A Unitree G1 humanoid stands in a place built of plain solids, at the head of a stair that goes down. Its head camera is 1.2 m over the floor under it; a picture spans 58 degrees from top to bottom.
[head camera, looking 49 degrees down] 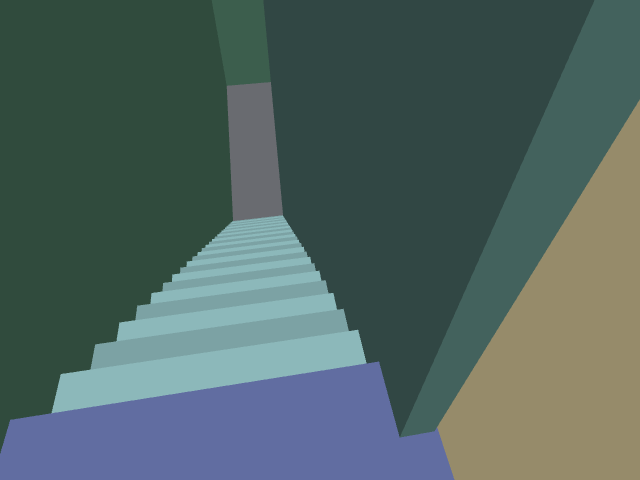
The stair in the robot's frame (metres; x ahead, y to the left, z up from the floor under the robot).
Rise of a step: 0.19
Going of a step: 0.22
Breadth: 1.02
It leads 9 degrees to the left of straight ahead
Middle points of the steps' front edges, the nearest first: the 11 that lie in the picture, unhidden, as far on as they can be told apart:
0.49 0.33 0.00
0.70 0.37 -0.19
0.91 0.40 -0.39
1.13 0.44 -0.58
1.34 0.47 -0.78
1.55 0.51 -0.97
1.76 0.54 -1.17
1.98 0.58 -1.36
2.19 0.61 -1.56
2.40 0.65 -1.75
2.62 0.68 -1.95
